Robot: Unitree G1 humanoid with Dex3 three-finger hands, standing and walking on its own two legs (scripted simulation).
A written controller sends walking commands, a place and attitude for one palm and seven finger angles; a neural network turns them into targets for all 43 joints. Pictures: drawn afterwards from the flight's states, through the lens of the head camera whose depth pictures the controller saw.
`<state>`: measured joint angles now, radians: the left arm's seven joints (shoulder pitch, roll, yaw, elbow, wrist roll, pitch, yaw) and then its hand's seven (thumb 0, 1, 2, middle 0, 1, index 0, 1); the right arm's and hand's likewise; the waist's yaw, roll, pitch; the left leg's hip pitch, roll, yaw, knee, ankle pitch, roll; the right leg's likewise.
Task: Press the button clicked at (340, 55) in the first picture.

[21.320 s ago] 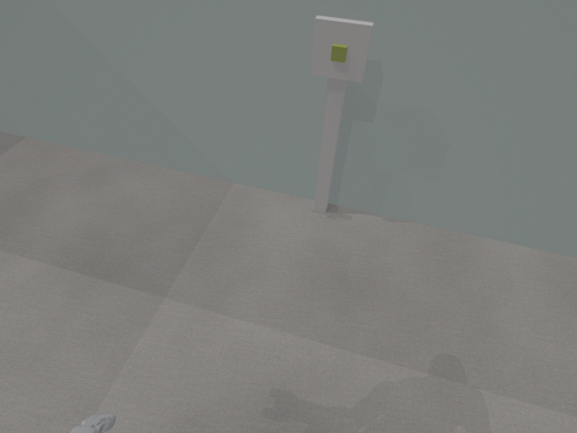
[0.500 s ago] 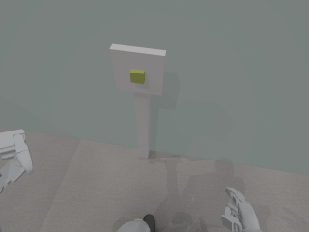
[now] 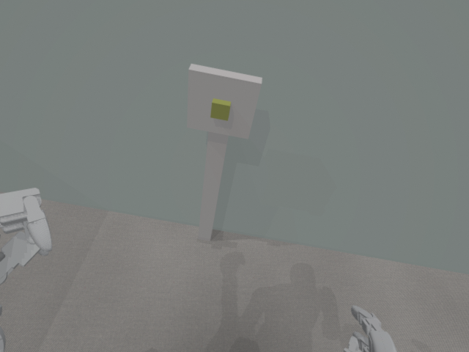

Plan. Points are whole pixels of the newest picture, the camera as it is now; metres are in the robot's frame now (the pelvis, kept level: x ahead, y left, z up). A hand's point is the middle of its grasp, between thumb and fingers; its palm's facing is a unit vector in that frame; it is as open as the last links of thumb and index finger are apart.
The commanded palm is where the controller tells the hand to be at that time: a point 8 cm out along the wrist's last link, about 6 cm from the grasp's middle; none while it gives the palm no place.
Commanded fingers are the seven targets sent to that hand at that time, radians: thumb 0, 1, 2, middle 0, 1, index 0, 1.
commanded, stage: stop stepping back and stand still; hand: left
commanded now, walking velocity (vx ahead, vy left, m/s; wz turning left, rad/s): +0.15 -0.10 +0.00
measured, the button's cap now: (220, 108) +0.68 +0.08 +0.02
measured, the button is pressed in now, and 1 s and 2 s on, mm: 0 0 0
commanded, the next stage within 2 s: let the arm hang, fingers relaxed in 0.60 s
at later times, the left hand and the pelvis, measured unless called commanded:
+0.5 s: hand (37, 265) +0.17 +0.24 +0.17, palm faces +0.30 -0.86 -0.42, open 3.1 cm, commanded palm +0.12 +0.28 +0.19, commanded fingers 0.00 0.90 0.90 -1.30 -1.50 -1.30 -1.50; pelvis -0.04 +0.01 +0.01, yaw -5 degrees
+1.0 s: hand out of the picture +0.04 +0.17 -0.18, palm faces +0.01 -0.98 -0.21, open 3.3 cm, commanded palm none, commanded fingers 0.00 0.90 0.90 -0.71 -0.86 -0.71 -0.86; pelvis -0.02 -0.01 -0.01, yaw -3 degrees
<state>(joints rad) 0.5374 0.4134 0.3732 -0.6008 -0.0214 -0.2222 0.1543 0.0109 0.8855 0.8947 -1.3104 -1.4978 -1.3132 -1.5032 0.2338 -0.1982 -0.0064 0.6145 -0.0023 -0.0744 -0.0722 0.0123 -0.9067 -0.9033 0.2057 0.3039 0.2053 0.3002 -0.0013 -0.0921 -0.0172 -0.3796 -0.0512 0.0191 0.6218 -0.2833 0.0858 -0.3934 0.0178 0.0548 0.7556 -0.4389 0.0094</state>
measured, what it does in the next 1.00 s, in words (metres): steps on the spot: right foot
